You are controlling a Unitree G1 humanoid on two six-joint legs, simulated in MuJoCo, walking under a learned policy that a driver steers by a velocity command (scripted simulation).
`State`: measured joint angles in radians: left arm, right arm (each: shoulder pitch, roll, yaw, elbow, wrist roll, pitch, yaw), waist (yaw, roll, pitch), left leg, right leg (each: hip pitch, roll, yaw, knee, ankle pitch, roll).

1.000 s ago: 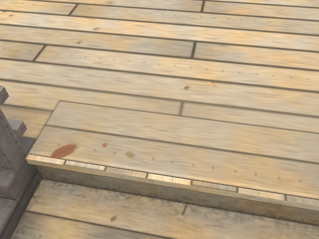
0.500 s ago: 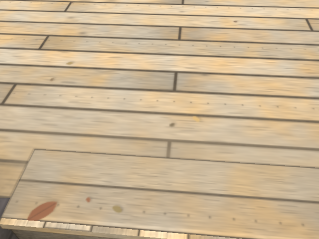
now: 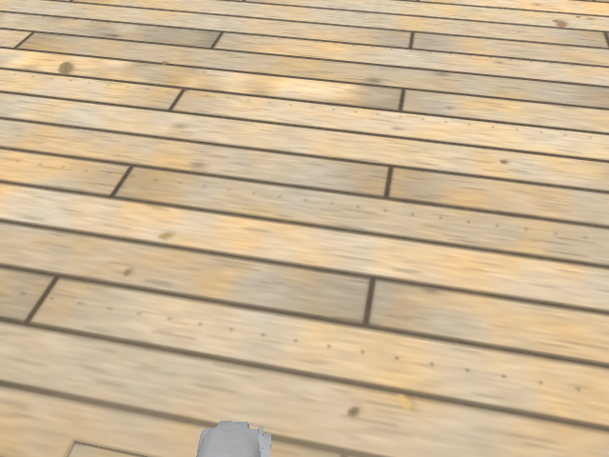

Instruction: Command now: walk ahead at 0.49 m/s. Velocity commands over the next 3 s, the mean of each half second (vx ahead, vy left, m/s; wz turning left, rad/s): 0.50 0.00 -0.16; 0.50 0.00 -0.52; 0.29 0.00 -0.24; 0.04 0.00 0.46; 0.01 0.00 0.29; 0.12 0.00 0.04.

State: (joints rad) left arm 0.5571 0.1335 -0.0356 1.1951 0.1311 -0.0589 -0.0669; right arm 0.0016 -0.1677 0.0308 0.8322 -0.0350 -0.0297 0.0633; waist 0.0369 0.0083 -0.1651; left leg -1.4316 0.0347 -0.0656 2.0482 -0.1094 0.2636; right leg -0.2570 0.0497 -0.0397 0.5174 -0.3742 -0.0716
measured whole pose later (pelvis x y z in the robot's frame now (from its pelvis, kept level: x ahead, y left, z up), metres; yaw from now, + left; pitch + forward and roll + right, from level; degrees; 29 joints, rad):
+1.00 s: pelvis +0.61 -0.07 +0.18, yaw -23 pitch +3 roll +0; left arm 0.37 0.18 0.06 0.95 -0.01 -0.05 0.00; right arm 0.07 -0.23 -0.06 0.74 -0.01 -0.15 -0.03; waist 0.05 0.01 -0.02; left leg -0.73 0.11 -0.08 1.05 -0.20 -0.03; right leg -0.22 0.14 0.12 0.36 -0.19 -0.11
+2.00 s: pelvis +0.82 -0.08 +0.16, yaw -11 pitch +2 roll -1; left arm 0.16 0.29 0.10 0.71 0.00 0.02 0.05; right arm 0.17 -0.28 -0.08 0.61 0.00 0.04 0.01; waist 0.01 -0.03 0.01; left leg -0.36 0.00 0.01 0.62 -0.32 0.02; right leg -0.38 -0.14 -0.11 0.74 -0.40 0.06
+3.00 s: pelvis +0.87 -0.08 +0.16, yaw -4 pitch +0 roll +0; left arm 0.33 0.22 0.05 0.72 -0.02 -0.04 0.01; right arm 0.30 -0.22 -0.07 0.66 0.02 -0.08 0.02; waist 0.00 -0.03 -0.03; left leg -0.28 -0.05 -0.01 0.67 -0.39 0.06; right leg -0.24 -0.02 0.05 0.69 -0.44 -0.01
